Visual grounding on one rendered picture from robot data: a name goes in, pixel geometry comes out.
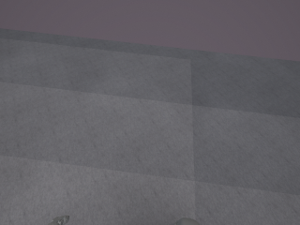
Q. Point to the robot left hand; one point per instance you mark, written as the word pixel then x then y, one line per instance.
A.
pixel 60 220

